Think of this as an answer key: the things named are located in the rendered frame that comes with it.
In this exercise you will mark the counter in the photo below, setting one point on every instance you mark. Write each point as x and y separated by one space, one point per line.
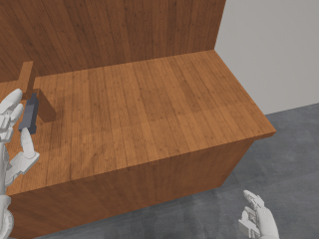
135 107

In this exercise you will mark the tap lever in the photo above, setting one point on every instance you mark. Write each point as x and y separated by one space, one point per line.
30 115

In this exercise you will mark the robot left hand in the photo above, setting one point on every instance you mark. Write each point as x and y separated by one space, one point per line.
10 112

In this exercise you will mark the robot right hand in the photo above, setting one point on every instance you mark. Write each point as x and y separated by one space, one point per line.
262 222

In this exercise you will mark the robot left forearm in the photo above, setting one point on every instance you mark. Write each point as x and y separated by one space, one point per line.
6 217

